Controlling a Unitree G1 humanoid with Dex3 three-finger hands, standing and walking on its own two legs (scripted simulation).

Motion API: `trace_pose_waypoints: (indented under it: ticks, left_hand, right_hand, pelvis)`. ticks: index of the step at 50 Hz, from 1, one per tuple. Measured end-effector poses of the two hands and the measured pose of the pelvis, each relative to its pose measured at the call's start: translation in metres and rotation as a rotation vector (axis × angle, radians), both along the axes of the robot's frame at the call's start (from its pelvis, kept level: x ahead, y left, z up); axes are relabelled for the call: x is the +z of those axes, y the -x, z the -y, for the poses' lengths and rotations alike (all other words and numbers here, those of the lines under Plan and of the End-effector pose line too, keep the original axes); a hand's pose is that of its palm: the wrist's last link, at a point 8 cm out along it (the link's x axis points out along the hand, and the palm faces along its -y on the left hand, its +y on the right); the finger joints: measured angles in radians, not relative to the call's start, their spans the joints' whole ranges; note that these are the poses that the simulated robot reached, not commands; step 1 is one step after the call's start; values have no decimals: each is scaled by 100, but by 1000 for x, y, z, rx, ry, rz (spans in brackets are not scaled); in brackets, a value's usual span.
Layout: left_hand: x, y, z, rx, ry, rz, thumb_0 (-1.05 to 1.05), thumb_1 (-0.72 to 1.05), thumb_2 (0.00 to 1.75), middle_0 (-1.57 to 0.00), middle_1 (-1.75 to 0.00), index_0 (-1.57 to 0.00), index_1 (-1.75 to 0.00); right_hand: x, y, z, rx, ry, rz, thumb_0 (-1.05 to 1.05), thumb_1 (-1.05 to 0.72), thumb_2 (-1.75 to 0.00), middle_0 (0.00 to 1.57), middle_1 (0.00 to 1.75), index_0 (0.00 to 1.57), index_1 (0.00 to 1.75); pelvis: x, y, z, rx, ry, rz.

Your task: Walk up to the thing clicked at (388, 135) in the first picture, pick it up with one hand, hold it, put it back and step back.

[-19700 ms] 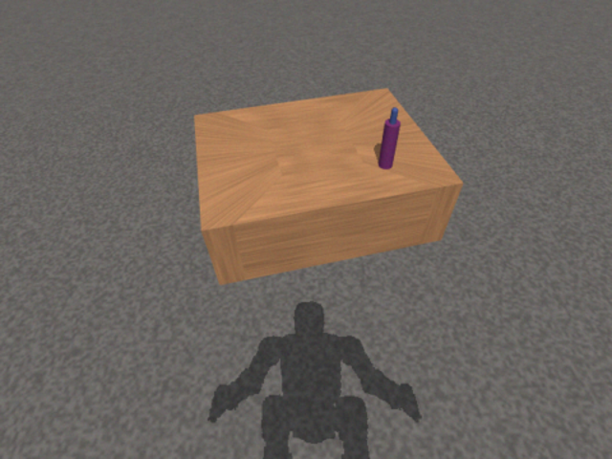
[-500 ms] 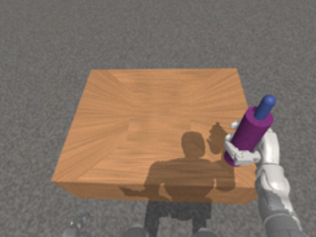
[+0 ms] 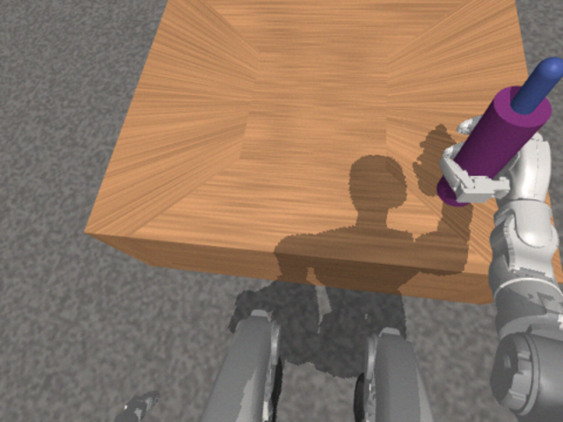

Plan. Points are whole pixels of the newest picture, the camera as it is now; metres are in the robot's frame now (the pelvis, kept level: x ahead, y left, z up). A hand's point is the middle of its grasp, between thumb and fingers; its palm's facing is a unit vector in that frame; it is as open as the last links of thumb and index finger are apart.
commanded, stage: crouch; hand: right
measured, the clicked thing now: (492, 143) +0.48 -0.19 +0.05
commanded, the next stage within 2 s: lower in 0.68 s
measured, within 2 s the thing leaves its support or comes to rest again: rests again in 1.30 s
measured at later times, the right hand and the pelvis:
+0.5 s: hand (451, 165) +0.52 -0.18 -0.07, palm faces +0.08 +1.00 -0.01, open 7.6 cm; pelvis -0.01 +0.00 -0.07, yaw +1 degrees
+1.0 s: hand (442, 171) +0.53 -0.19 -0.12, palm faces +0.08 +1.00 -0.01, open 7.6 cm; pelvis -0.02 -0.01 -0.11, yaw +1 degrees
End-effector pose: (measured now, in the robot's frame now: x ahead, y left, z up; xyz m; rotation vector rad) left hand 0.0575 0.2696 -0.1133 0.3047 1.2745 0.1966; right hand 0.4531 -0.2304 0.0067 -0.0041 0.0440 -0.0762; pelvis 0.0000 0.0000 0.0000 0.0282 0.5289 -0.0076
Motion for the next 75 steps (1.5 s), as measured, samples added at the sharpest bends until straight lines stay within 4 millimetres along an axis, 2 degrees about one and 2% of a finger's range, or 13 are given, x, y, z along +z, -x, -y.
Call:
trace_pose_waypoints:
  ticks: [11,23,44,61,67,75]
  left_hand:
    - [-30,23,-7,11,-29,-59,1,89,91,-20,-30,-20,-30]
    - [-52,20,-10,-9,-60,-78,1,89,91,-20,-29,-20,-30]
    - [-87,21,0,-23,-37,-111,1,90,90,-20,-29,-19,-29]
    - [-133,37,-4,-39,-38,-159,1,90,90,-20,-29,-19,-30]
    - [-144,45,-7,-28,-44,-176,1,90,90,-20,-29,-19,-30]
    - [-151,51,-13,-28,-61,-198,0,90,90,-20,-29,-20,-30]
  right_hand:
    - [-39,-17,2,-13,2,-16,1,13,-116,87,109,88,108]
    - [-70,-34,4,-8,4,-26,1,13,-116,87,109,88,108]
    - [-106,-51,7,-8,7,-45,1,13,-116,87,109,88,108]
    - [-159,-54,7,6,25,-52,1,13,-116,87,109,88,108]
    - [-170,-55,6,6,23,-53,1,13,-116,87,109,88,108]
    - [-172,-61,8,2,15,-27,1,13,-116,87,109,88,108]
  pelvis:
    - [-35,11,1,1,-8,-54]
    - [-62,12,4,-2,-19,-89]
    - [-94,13,7,-2,-24,-118]
    - [-142,22,5,-2,-28,-128]
    - [-154,25,4,-2,-28,-130]
    - [-165,25,4,-2,-29,-128]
